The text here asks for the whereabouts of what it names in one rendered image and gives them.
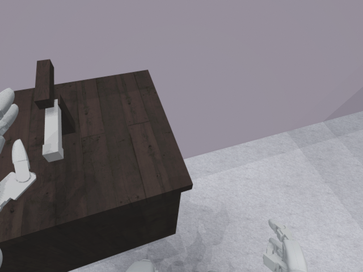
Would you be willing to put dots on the left robot hand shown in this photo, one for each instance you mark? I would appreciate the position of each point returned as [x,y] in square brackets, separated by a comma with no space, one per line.
[15,183]

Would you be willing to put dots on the counter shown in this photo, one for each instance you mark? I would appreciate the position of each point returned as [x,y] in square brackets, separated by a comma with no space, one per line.
[118,186]

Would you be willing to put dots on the tap lever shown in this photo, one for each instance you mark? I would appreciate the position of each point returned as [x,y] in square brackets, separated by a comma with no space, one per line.
[52,148]

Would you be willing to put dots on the right robot hand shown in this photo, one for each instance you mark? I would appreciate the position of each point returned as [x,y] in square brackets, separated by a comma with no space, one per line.
[284,257]

